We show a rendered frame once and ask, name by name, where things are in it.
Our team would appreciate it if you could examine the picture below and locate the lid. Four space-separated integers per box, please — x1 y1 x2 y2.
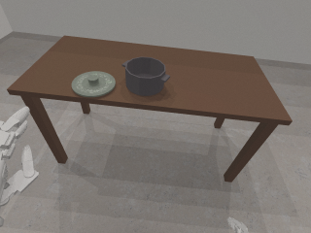
71 71 116 98

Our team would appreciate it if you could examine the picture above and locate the table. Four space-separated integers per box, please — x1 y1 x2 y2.
7 35 293 183

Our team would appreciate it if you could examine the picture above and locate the pot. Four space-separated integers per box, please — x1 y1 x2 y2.
121 56 170 96

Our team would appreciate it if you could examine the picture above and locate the robot left hand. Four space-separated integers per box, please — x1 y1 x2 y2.
0 106 39 210

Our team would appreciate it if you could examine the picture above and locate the robot right hand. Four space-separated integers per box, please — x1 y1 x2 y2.
227 217 249 233

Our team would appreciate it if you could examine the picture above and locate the knob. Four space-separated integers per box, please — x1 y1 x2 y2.
87 75 99 84

